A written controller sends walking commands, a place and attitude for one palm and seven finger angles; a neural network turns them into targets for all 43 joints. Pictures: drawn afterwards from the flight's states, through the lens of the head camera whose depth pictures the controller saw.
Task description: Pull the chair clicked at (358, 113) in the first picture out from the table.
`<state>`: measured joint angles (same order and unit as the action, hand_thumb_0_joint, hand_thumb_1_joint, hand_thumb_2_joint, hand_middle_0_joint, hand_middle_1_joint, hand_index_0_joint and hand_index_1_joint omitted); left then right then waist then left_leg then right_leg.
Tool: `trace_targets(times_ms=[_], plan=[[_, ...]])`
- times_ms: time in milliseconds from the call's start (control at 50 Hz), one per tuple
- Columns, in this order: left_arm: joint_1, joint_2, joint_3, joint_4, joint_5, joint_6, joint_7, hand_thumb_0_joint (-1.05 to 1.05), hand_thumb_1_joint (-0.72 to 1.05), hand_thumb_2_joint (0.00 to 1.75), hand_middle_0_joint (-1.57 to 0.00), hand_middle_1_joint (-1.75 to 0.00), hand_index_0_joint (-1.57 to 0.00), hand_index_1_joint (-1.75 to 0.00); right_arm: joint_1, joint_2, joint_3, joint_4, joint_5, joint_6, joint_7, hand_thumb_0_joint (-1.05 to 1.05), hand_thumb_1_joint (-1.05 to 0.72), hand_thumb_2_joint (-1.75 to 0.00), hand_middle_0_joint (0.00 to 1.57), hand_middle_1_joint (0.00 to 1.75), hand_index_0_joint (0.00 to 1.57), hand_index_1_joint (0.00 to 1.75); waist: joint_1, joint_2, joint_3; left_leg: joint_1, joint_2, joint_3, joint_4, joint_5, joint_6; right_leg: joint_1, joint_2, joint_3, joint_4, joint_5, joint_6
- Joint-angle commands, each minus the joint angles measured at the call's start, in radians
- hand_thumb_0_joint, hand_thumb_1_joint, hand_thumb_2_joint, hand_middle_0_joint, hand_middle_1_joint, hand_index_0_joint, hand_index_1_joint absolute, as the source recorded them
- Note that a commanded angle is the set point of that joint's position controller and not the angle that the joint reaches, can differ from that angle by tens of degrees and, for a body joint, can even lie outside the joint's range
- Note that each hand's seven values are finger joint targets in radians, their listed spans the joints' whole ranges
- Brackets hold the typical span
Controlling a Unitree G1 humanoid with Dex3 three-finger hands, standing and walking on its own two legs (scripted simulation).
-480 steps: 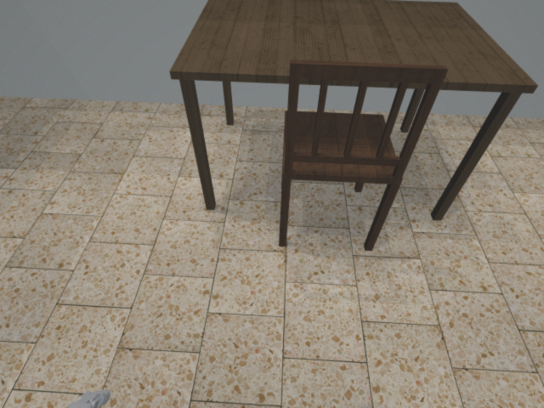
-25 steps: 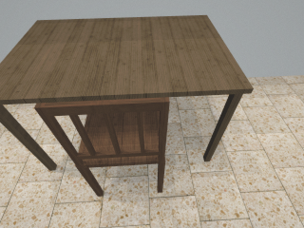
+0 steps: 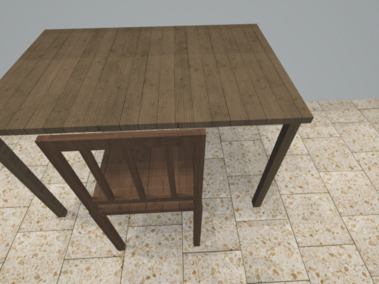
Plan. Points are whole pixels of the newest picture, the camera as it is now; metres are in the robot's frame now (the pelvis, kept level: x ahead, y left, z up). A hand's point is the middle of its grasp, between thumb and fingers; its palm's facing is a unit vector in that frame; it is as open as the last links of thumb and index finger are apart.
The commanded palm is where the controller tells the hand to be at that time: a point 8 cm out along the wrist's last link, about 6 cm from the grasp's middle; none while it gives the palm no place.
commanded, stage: look again from close up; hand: left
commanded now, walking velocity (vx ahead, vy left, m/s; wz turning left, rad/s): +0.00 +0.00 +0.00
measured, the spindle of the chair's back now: (135, 174) +0.43 +0.20 -0.11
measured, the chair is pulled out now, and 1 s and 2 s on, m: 0.00 0.00 0.00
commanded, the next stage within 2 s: none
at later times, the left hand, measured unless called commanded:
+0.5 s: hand out of the picture -0.02 +0.15 -0.17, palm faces +0.03 -0.98 -0.18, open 7.4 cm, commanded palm none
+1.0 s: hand out of the picture -0.02 +0.14 -0.17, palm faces +0.03 -0.98 -0.17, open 7.4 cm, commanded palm none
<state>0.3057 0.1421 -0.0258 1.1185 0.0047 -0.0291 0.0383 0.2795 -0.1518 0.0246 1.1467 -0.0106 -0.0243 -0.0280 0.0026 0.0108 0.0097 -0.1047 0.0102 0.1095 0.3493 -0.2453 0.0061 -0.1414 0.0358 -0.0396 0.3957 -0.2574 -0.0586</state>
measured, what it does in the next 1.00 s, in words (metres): stands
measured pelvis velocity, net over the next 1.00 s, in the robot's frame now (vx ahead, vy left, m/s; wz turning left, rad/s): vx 0.00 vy -0.01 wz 0.00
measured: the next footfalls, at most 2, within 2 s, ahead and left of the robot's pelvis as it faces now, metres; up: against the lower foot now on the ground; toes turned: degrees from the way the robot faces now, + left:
none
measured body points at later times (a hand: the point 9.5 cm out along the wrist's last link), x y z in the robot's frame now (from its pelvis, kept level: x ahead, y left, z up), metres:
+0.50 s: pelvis +0.00 -0.01 +0.00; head +0.01 -0.02 +0.45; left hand -0.02 +0.20 -0.16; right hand -0.02 -0.22 -0.17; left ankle -0.04 +0.11 -0.74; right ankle -0.03 -0.08 -0.74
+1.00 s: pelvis +0.00 -0.01 +0.00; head +0.01 -0.02 +0.45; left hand -0.02 +0.20 -0.16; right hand -0.03 -0.22 -0.16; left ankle -0.04 +0.11 -0.74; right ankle -0.03 -0.08 -0.74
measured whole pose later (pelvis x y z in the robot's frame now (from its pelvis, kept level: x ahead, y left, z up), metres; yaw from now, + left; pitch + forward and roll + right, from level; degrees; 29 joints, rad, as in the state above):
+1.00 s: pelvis +0.00 -0.01 +0.00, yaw +0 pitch +0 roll +1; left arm 0.34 0.12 -0.03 1.11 0.00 -0.04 0.04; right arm 0.32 -0.12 0.02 1.16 -0.01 -0.03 -0.03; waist 0.00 0.00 0.00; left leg -0.11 0.04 0.10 0.36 -0.24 -0.01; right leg -0.14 0.06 -0.04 0.37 -0.24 -0.08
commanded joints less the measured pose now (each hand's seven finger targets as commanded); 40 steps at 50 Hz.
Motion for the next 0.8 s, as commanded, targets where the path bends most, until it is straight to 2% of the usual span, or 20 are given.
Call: trace_targets(times_ms=[0,60,100,360,380,440,620,780], plan=[[0.082,0.096,0.015,-0.025,0.004,-0.014,0.009,0.00,0.90,0.90,-0.20,-0.30,-0.20,-0.30,0.076,-0.085,-0.010,-0.017,0.001,-0.012,-0.006,0.00,-0.90,-0.90,0.20,0.30,0.20,0.30,-0.004,-0.030,0.033,0.009,0.108,-0.105,-0.036,0.197,0.019,-0.027,-0.150,0.142,-0.063,0.330,0.004],[0.088,0.096,0.016,-0.023,0.003,-0.016,0.010,0.00,0.90,0.90,-0.20,-0.30,-0.20,-0.30,0.084,-0.082,-0.009,-0.014,0.002,-0.013,-0.007,0.00,-0.90,-0.90,0.20,0.30,0.20,0.30,-0.004,-0.028,0.023,0.014,0.109,-0.102,-0.035,0.206,0.017,-0.014,-0.151,0.143,-0.062,0.361,0.003],[0.088,0.094,0.017,-0.023,0.003,-0.015,0.011,0.00,0.90,0.90,-0.20,-0.30,-0.20,-0.30,0.081,-0.077,-0.010,-0.013,0.002,-0.010,-0.007,0.00,-0.90,-0.90,0.20,0.30,0.20,0.30,-0.004,-0.027,0.054,-0.005,0.106,-0.102,-0.039,0.177,0.016,-0.026,-0.149,0.145,-0.069,0.339,0.004],[0.105,0.086,0.016,-0.024,0.003,-0.017,0.012,0.00,0.90,0.90,-0.20,-0.30,-0.20,-0.30,0.101,-0.067,-0.011,-0.007,0.002,-0.009,-0.006,0.00,-0.90,-0.90,0.20,0.30,0.20,0.30,-0.004,-0.026,0.045,0.002,0.105,-0.097,-0.040,0.147,0.015,-0.029,-0.144,0.150,-0.087,0.298,0.005],[0.103,0.087,0.015,-0.024,0.003,-0.015,0.011,0.00,0.90,0.90,-0.20,-0.30,-0.20,-0.30,0.096,-0.063,-0.011,-0.007,0.003,-0.007,-0.007,0.00,-0.90,-0.90,0.20,0.30,0.20,0.30,-0.004,-0.019,0.068,-0.009,0.104,-0.097,-0.042,0.131,0.015,-0.040,-0.138,0.153,-0.094,0.279,0.006],[0.110,0.086,0.016,-0.024,0.003,-0.017,0.012,0.00,0.90,0.90,-0.20,-0.30,-0.20,-0.30,0.105,-0.062,-0.011,-0.005,0.003,-0.009,-0.007,0.00,-0.90,-0.90,0.20,0.30,0.20,0.30,-0.005,-0.020,0.043,0.000,0.105,-0.096,-0.038,0.136,0.014,-0.031,-0.141,0.155,-0.092,0.283,0.006],[0.117,0.078,0.016,-0.022,0.003,-0.017,0.013,0.00,0.90,0.90,-0.20,-0.30,-0.20,-0.30,0.110,-0.056,-0.011,-0.001,0.003,-0.010,-0.008,0.00,-0.90,-0.90,0.20,0.30,0.20,0.30,-0.003,-0.015,0.059,-0.010,0.105,-0.096,-0.037,0.138,0.014,-0.040,-0.139,0.154,-0.092,0.281,0.006],[0.117,0.078,0.015,-0.027,0.003,-0.015,0.012,0.00,0.90,0.90,-0.20,-0.30,-0.20,-0.30,0.117,-0.048,-0.011,0.001,0.004,-0.006,-0.008,0.00,-0.90,-0.90,0.20,0.30,0.20,0.30,-0.004,-0.029,0.081,-0.025,0.100,-0.099,-0.038,0.105,0.016,-0.055,-0.131,0.155,-0.107,0.226,0.010]])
